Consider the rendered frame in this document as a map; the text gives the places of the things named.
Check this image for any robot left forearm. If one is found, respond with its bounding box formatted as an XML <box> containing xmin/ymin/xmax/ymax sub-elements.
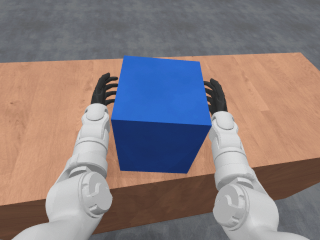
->
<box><xmin>45</xmin><ymin>103</ymin><xmax>110</xmax><ymax>214</ymax></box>

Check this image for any carton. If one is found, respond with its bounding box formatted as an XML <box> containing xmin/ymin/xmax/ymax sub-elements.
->
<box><xmin>111</xmin><ymin>55</ymin><xmax>212</xmax><ymax>174</ymax></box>

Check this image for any right robot hand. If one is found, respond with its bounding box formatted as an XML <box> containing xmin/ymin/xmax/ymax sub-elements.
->
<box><xmin>203</xmin><ymin>78</ymin><xmax>228</xmax><ymax>116</ymax></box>

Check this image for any robot right forearm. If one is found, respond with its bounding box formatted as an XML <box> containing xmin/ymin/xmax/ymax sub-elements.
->
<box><xmin>208</xmin><ymin>111</ymin><xmax>269</xmax><ymax>196</ymax></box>

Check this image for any left robot hand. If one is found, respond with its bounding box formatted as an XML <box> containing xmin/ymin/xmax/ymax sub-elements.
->
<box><xmin>90</xmin><ymin>72</ymin><xmax>118</xmax><ymax>106</ymax></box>

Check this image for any pedestal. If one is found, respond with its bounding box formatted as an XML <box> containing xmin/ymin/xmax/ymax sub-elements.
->
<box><xmin>0</xmin><ymin>52</ymin><xmax>320</xmax><ymax>240</ymax></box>

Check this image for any right robot upper arm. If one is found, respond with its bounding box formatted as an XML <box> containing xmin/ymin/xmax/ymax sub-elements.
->
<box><xmin>212</xmin><ymin>183</ymin><xmax>310</xmax><ymax>240</ymax></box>

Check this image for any left robot upper arm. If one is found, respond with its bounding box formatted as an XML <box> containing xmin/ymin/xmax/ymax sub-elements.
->
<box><xmin>12</xmin><ymin>171</ymin><xmax>113</xmax><ymax>240</ymax></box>

